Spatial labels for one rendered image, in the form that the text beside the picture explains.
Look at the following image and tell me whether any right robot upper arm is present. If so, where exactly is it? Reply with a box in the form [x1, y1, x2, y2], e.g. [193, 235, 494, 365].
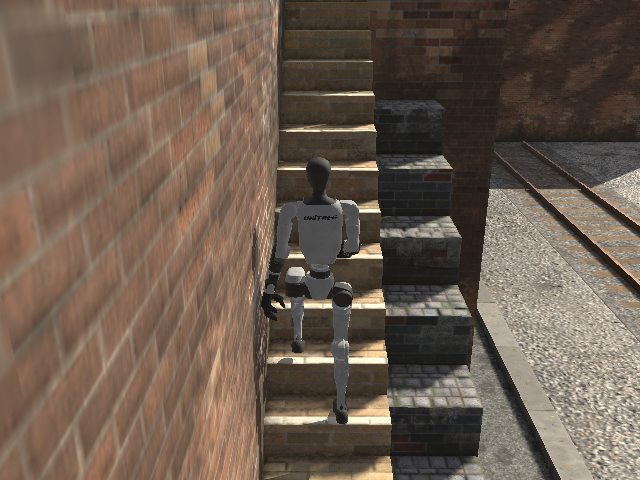
[340, 200, 360, 253]

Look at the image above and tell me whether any left robot upper arm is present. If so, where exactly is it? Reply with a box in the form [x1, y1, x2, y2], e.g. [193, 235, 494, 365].
[275, 201, 299, 259]

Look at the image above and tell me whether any left robot forearm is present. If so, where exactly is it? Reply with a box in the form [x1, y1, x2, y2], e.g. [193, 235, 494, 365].
[263, 244, 284, 294]

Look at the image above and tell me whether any robot right hand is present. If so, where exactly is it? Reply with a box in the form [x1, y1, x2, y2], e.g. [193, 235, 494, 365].
[337, 242, 352, 258]

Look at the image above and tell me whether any robot left hand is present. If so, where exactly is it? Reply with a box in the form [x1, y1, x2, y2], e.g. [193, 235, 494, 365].
[261, 292, 285, 321]

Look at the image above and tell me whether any robot right foot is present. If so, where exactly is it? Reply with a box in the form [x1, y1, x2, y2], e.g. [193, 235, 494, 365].
[333, 398, 348, 424]

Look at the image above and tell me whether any right robot forearm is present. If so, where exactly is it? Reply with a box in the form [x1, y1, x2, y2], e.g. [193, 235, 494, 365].
[342, 240, 361, 256]

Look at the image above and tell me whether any robot left shin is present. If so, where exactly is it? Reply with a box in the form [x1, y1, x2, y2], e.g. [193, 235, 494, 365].
[290, 295, 304, 341]

